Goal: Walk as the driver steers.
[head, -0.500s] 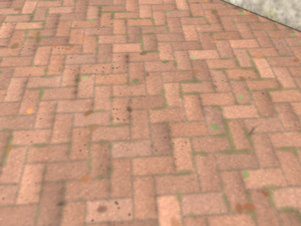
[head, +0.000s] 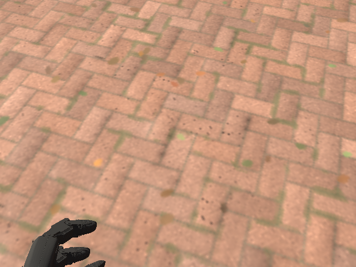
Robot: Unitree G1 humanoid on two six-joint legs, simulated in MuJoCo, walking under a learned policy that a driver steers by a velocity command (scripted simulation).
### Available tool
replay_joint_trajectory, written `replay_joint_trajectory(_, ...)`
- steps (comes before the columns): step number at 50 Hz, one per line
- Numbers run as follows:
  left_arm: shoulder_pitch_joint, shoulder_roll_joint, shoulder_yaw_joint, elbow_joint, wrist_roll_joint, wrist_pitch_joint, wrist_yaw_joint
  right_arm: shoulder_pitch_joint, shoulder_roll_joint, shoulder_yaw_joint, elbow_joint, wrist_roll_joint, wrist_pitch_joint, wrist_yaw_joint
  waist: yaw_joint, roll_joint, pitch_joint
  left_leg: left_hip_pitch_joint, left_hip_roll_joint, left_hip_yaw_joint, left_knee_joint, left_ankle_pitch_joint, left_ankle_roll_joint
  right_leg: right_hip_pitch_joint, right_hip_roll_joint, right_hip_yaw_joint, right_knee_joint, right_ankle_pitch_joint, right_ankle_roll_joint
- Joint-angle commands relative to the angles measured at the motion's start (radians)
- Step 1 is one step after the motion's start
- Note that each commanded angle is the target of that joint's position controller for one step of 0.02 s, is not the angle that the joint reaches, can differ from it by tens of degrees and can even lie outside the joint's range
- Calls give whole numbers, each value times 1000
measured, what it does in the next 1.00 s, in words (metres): walks ahead, turning left: left foot, then right foot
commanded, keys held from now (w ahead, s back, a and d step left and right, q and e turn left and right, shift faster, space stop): q+shift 0.14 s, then shift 0.86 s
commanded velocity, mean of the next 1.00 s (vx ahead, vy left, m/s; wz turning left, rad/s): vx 0.20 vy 0.00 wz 0.37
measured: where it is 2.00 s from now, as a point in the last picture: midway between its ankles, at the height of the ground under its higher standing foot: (131, 224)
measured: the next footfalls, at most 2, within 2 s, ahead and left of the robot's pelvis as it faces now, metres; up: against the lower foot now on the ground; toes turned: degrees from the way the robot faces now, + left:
left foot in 0.36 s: +0.39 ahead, +0.12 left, +0.00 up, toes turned +17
right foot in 0.74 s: +0.41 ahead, -0.13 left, +0.00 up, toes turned +19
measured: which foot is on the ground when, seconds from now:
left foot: up 0.00-0.34, down 0.36-1.00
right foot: down 0.00-0.36, up 0.38-0.72, down 0.74-1.00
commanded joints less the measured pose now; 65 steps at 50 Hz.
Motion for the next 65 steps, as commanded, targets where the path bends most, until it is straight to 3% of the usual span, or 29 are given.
replay_joint_trajectory(1,300,220,101,5,31,6,2,-33,-36,33,-148,7,0,-26,136,-225,-349,-713,91,119,603,72,-33,844,-456,785,-305,-236,-180)
replay_joint_trajectory(2,247,122,73,8,19,10,-3,-101,-59,24,-143,-11,17,-19,137,-96,-228,-694,130,155,542,143,-53,706,-394,538,-262,-20,-180)
replay_joint_trajectory(3,259,86,62,36,23,12,-7,-134,-51,21,-145,-20,30,-9,131,-21,-166,-676,153,171,515,140,-70,611,-354,378,-242,229,-176)
replay_joint_trajectory(4,306,75,55,75,8,10,-3,-186,-35,19,-167,-34,45,9,133,-19,-128,-663,182,174,466,124,-74,553,-299,228,-250,364,-153)
replay_joint_trajectory(5,208,104,79,61,-52,-14,1,-145,-37,8,-207,65,49,-2,91,-199,-102,-651,248,138,456,122,-100,530,-268,152,-255,463,-153)
replay_joint_trajectory(6,174,90,75,69,-70,-24,3,-159,-40,14,-223,78,60,-3,80,-209,-91,-664,268,152,393,120,-113,498,-265,107,-282,458,-157)
replay_joint_trajectory(9,118,149,96,81,-68,-23,16,-270,14,40,-297,35,69,9,75,-107,-18,-617,270,217,114,189,-142,350,-265,-15,-358,511,-183)
replay_joint_trajectory(11,97,208,113,78,-65,-17,22,-262,27,49,-290,19,60,32,70,-93,-68,-465,235,256,-98,392,-129,326,-218,-117,-348,518,-169)
replay_joint_trajectory(16,143,270,129,93,-111,-3,21,-268,-62,13,-291,-3,49,63,50,-84,-133,-298,127,307,-322,456,-47,468,-218,-164,-153,669,-131)
replay_joint_trajectory(18,175,228,112,98,-92,8,22,-126,-132,-24,-255,-9,38,43,-34,-14,-201,-28,109,288,-450,711,18,363,-139,-203,178,495,-70)
replay_joint_trajectory(19,246,105,72,79,-22,15,14,-136,-204,-24,-260,-16,36,16,46,269,-264,198,359,2,-357,1344,103,100,-30,-199,551,-491,-16)
replay_joint_trajectory(20,363,145,57,77,-53,15,-4,-198,-203,-4,-325,-49,30,19,90,298,-535,375,608,-412,-395,1373,348,-64,49,4,824,-672,15)
replay_joint_trajectory(21,285,237,77,94,-76,27,-11,-214,-131,12,-344,-42,36,24,38,98,-529,284,540,-311,-440,1193,297,-54,-1,85,834,-565,18)
replay_joint_trajectory(23,199,199,72,91,-64,49,3,-284,-67,32,-315,5,36,26,76,-24,-314,67,430,-141,-468,932,187,-89,-66,64,675,-462,26)
replay_joint_trajectory(25,217,192,75,96,-62,80,14,-321,-64,37,-298,-7,41,20,130,19,-228,-176,382,-69,-525,860,155,49,-71,52,582,-417,34)
replay_joint_trajectory(29,234,108,52,112,-50,94,24,-347,-57,32,-277,-27,45,-2,145,62,-250,-279,332,39,-551,832,140,178,-49,15,340,-346,45)
replay_joint_trajectory(34,171,97,48,117,-51,107,15,-329,-25,42,-242,-23,68,-11,116,103,-208,-335,316,19,-584,310,91,282,-27,-6,99,-204,18)
replay_joint_trajectory(36,195,75,45,134,-32,104,4,-305,16,56,-217,-16,69,-9,139,95,-172,-396,273,37,-566,96,18,393,-4,-40,-88,-110,-18)
replay_joint_trajectory(37,196,97,46,129,-14,101,0,-261,43,64,-197,-21,65,-9,127,58,-148,-432,233,58,-529,19,-41,424,-60,26,-142,-69,-46)
replay_joint_trajectory(38,174,165,55,109,-4,100,2,-210,41,61,-187,-29,60,-9,77,-69,-118,-459,161,122,-437,-11,-92,392,-167,122,-173,-29,-94)
replay_joint_trajectory(39,138,155,58,125,-7,95,-3,-210,44,55,-190,-21,58,-12,55,-210,-99,-311,125,213,-409,120,-124,182,-203,181,-270,-281,-142)
replay_joint_trajectory(41,80,87,38,116,-9,74,-5,-282,25,45,-187,-26,64,-19,65,-173,-46,-185,144,196,-399,276,-127,74,-127,130,-301,-438,-80)
replay_joint_trajectory(50,206,78,32,165,-35,50,6,-247,46,38,-122,-16,64,-27,108,-22,-88,-177,178,149,-412,415,-101,211,-60,43,-194,-181,-63)
replay_joint_trajectory(58,220,66,31,203,-39,52,-3,-238,41,31,-65,-9,78,-43,108,-7,-97,-132,190,139,-398,518,-102,234,-41,20,-182,-84,-63)
replay_joint_trajectory(59,263,76,37,226,-43,56,-3,-199,46,30,-39,-5,81,-44,113,-27,-134,-129,155,179,-378,310,-98,253,-33,19,-208,-281,-78)
replay_joint_trajectory(61,331,151,64,239,-68,60,-2,-253,15,16,-60,18,67,-34,150,-121,1,-398,108,242,-266,-101,-92,286,-147,225,-350,-780,-185)
replay_joint_trajectory(62,344,205,82,242,-78,50,4,-341,39,24,-105,39,41,-24,166,-200,92,-560,125,290,-170,6,-88,337,-303,434,-480,-902,-263)
replay_joint_trajectory(63,355,217,91,246,-75,34,12,-413,34,25,-132,46,14,-16,189,-197,155,-687,189,232,-72,46,-74,372,-395,560,-538,-830,-314)
replay_joint_trajectory(65,361,176,87,247,-63,2,13,-411,32,22,-128,40,-22,-3,175,-133,113,-861,258,182,15,87,-56,559,-398,532,-510,-635,-303)
Over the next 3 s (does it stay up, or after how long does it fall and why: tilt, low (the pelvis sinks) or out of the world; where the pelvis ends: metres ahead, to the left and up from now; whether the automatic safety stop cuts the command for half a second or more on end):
stays up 1.31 0.49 0.01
